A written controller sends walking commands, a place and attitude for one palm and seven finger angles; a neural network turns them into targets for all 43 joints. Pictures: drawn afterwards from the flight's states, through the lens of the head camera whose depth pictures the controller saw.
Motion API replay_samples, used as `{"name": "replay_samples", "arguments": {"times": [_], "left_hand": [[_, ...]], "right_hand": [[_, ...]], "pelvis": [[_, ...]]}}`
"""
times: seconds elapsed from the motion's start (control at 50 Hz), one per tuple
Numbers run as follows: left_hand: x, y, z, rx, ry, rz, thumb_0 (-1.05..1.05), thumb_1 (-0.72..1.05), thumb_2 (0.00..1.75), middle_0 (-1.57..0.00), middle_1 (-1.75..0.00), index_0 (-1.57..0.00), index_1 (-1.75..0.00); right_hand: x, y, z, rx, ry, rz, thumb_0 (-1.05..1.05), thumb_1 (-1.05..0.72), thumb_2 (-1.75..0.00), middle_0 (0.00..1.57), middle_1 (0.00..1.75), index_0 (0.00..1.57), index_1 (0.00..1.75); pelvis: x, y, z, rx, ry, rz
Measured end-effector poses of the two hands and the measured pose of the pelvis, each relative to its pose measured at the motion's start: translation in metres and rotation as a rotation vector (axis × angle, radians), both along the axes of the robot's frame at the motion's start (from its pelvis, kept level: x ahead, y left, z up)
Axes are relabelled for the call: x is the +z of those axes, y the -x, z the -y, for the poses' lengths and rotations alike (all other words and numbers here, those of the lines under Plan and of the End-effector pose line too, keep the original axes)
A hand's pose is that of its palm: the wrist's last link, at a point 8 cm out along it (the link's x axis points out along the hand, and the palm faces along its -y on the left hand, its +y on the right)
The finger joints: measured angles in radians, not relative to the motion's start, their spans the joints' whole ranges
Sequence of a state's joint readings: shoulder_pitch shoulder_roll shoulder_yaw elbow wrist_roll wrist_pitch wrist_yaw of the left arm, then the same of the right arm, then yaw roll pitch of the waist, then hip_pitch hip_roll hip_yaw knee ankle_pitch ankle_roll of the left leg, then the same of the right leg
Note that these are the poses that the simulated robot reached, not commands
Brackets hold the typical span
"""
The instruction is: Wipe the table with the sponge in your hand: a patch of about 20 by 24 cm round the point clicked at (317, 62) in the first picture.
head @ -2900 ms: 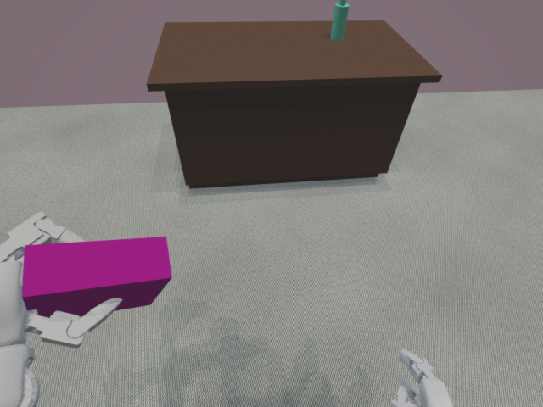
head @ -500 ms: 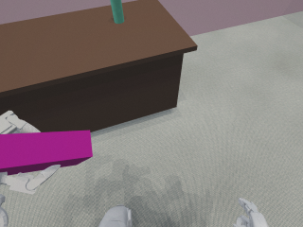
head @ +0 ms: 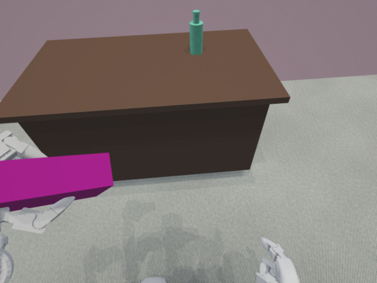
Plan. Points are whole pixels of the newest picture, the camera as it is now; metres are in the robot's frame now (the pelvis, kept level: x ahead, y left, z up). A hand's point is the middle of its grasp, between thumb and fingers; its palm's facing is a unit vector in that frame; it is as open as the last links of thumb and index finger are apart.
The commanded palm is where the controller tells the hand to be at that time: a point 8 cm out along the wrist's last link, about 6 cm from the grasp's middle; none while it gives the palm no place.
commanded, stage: turn to face it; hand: left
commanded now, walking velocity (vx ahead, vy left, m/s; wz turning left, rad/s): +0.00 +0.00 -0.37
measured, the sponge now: (73, 180) +0.21 +0.21 +0.18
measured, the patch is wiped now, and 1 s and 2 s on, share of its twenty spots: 0.00 0.00 0.00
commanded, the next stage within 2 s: take the last steps up to it in 0.34 s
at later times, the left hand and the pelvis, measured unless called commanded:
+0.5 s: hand (118, 165) +0.25 +0.15 +0.19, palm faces +0.26 -0.86 -0.45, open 9.2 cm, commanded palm +0.19 +0.20 +0.20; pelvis -0.01 -0.05 +0.01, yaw -10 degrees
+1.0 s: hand (90, 178) +0.21 +0.18 +0.19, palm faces +0.32 -0.88 -0.36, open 9.2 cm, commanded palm +0.17 +0.23 +0.20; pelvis -0.03 -0.03 +0.01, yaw -9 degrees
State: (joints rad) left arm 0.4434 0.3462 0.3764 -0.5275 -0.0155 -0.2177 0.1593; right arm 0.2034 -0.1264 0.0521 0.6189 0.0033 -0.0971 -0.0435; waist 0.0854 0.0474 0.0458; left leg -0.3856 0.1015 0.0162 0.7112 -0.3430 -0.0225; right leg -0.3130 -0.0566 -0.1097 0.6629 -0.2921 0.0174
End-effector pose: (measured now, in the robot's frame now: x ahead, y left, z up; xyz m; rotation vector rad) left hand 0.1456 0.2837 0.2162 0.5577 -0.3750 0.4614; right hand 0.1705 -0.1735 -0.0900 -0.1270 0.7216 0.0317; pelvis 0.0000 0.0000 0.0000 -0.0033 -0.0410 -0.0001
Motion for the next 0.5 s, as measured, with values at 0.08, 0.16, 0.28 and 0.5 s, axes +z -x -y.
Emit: {"name": "replay_samples", "arguments": {"times": [0.08, 0.16, 0.28, 0.5], "left_hand": [[-0.012, -0.023, 0.012, 0.021, 0.124, -0.022, 0.0, -0.43, 1.02, -0.83, -1.38, -0.83, -1.38], [-0.013, -0.049, 0.027, -0.068, 0.128, -0.043, 0.0, -0.43, 1.02, -0.83, -1.38, -0.83, -1.38], [-0.01, -0.065, 0.037, -0.202, 0.062, -0.036, 0.0, -0.43, 1.02, -0.83, -1.38, -0.83, -1.37], [-0.014, -0.067, 0.088, -0.252, 0.015, -0.109, 0.0, -0.43, 1.02, -0.83, -1.38, -0.83, -1.37]], "right_hand": [[0.002, -0.008, 0.03, 0.003, 0.061, -0.025, 0.01, -0.9, -0.89, 0.2, 0.3, 0.21, 0.3], [0.023, -0.012, 0.065, -0.082, 0.124, 0.012, 0.02, -0.9, -0.89, 0.2, 0.3, 0.21, 0.3], [0.053, 0.003, 0.102, -0.234, 0.195, 0.074, 0.02, -0.9, -0.9, 0.2, 0.3, 0.2, 0.3], [0.021, 0.067, 0.123, -0.284, 0.095, -0.001, 0.01, -0.9, -0.9, 0.2, 0.3, 0.2, 0.3]], "pelvis": [[0.007, -0.007, 0.009, -0.007, -0.024, 0.004], [0.013, -0.011, 0.013, -0.025, -0.028, -0.01], [0.013, -0.011, 0.015, -0.095, -0.026, -0.02], [0.01, 0.009, 0.047, -0.168, 0.014, -0.016]]}}
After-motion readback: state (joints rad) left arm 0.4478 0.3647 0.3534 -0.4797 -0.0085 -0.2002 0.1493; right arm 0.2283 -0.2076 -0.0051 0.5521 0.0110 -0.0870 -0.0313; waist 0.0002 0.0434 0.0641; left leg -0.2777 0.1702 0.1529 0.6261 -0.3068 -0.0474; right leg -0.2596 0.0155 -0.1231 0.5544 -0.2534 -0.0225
